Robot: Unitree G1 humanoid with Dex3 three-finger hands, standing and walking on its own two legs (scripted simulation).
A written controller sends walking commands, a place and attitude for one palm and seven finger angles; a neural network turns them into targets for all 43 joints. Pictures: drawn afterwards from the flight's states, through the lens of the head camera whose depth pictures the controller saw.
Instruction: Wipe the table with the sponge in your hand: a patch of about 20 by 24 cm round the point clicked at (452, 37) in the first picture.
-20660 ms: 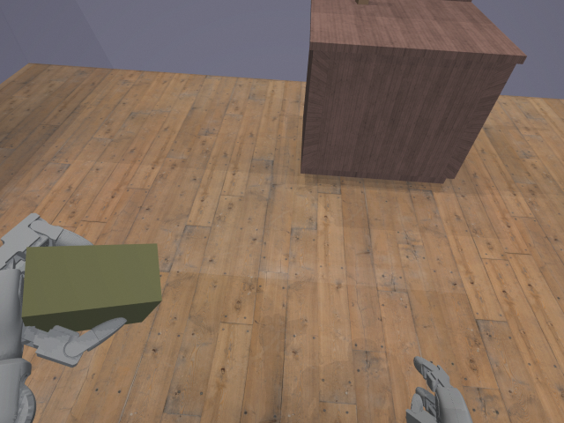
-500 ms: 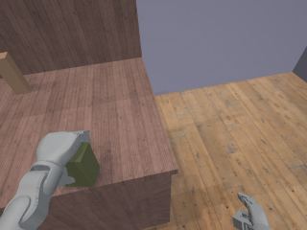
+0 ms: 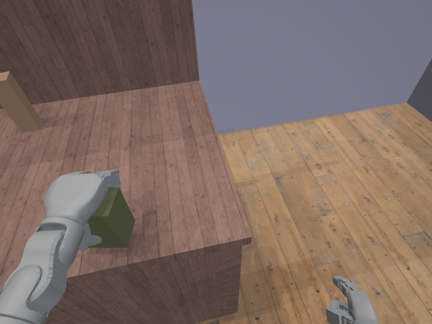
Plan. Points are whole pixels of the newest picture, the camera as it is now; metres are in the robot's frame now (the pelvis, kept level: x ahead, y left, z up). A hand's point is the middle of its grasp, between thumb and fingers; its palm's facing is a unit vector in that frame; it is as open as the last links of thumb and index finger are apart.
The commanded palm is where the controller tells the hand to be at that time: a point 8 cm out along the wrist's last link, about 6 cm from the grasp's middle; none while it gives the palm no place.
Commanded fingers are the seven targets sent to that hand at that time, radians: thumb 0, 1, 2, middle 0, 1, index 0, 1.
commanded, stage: move the sponge above the wiping area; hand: left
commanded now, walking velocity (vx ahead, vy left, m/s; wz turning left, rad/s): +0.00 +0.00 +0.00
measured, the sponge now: (99, 223) +0.25 +0.28 +0.04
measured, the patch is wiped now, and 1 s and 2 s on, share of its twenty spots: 0.00 0.00 0.05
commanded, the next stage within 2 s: lower the sponge onto the table in 0.46 s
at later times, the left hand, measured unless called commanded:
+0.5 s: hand (88, 192) +0.27 +0.29 +0.11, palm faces +0.10 -0.04 -0.99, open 10.1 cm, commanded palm +0.24 +0.31 +0.17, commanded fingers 0.00 0.10 1.30 -1.20 -1.60 -1.20 -1.60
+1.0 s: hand (74, 185) +0.28 +0.31 +0.12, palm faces +0.11 -0.01 -0.99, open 10.1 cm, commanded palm +0.24 +0.31 +0.16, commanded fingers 0.00 0.10 1.30 -1.20 -1.60 -1.20 -1.60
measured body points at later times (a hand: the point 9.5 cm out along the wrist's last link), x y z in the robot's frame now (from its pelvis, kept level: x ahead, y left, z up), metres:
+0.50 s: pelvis +0.00 +0.01 +0.00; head +0.00 -0.02 +0.45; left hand +0.26 +0.29 +0.16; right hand +0.22 -0.21 -0.10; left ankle +0.00 +0.08 -0.74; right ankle -0.01 -0.09 -0.74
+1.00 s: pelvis +0.01 +0.00 +0.00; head +0.01 -0.03 +0.45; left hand +0.27 +0.31 +0.17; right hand +0.22 -0.22 -0.11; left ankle +0.00 +0.08 -0.74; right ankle -0.01 -0.09 -0.74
